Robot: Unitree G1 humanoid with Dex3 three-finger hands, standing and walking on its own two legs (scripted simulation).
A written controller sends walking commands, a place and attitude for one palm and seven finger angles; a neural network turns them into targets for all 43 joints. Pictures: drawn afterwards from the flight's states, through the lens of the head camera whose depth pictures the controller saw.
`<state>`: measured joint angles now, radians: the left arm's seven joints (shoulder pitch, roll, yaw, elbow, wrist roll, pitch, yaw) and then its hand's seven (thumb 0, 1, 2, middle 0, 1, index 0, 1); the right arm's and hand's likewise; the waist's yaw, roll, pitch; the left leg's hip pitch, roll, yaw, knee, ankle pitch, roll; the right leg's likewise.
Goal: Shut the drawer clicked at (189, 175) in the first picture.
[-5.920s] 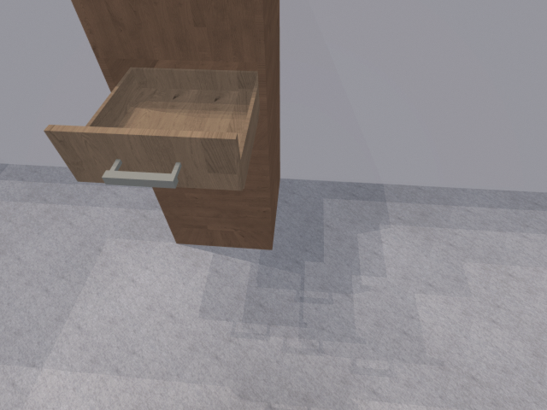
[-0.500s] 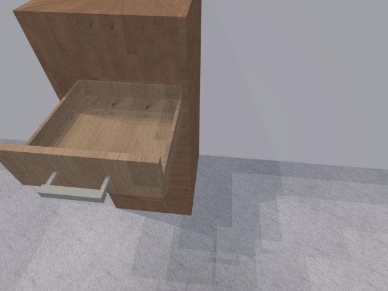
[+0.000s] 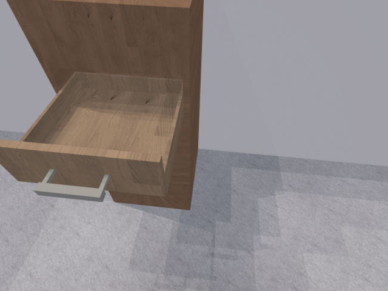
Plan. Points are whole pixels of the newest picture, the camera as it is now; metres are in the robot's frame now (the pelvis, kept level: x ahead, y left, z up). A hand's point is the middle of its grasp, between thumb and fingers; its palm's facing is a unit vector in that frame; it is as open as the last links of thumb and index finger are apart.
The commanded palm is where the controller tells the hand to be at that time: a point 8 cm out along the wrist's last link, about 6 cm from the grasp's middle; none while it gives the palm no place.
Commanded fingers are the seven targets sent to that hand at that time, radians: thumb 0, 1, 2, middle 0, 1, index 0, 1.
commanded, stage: shuffle to correct the standing spot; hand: left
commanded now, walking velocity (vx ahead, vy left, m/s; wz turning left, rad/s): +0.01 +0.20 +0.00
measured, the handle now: (74, 184) +0.32 +0.30 +0.01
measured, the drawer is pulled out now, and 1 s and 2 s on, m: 0.30 0.30 0.30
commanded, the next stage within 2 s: come to a stop and stand still in 0.58 s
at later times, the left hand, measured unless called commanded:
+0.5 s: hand out of the picture +0.02 +0.22 -0.16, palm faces +0.05 -0.96 -0.29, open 7.4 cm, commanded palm none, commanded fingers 0.00 0.90 0.90 -0.20 -0.30 -0.20 -0.30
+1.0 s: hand out of the picture +0.02 +0.31 -0.17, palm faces +0.02 -0.98 -0.21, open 7.4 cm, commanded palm none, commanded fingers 0.00 0.90 0.90 -0.20 -0.30 -0.20 -0.30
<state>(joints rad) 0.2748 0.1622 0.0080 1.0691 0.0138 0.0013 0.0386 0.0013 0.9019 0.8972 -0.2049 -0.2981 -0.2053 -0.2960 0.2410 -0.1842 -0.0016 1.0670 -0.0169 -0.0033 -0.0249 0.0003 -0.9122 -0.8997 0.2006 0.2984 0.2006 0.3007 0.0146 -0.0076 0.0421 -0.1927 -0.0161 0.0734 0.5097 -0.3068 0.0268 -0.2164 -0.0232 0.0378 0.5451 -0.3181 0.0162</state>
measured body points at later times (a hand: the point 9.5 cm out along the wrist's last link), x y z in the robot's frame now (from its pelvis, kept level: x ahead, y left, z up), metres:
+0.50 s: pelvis -0.02 +0.03 +0.00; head +0.01 +0.00 +0.45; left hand +0.02 +0.27 -0.14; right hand +0.03 -0.20 -0.17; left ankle -0.04 +0.15 -0.67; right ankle -0.04 -0.07 -0.73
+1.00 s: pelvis -0.02 +0.11 +0.00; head +0.00 +0.12 +0.45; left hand +0.02 +0.36 -0.15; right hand +0.01 -0.12 -0.15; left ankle +0.00 +0.24 -0.73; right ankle -0.03 +0.01 -0.70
